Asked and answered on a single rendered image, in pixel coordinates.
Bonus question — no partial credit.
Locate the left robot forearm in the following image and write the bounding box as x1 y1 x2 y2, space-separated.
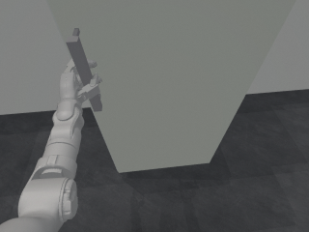
17 99 85 217

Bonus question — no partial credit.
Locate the handle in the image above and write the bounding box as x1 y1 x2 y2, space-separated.
66 28 102 112

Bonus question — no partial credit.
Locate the robot left hand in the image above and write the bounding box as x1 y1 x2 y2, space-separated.
59 58 102 106

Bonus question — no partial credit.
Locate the fridge door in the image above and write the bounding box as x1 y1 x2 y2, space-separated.
47 0 296 173

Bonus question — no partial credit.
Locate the left robot upper arm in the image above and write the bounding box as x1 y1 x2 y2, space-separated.
0 177 78 232

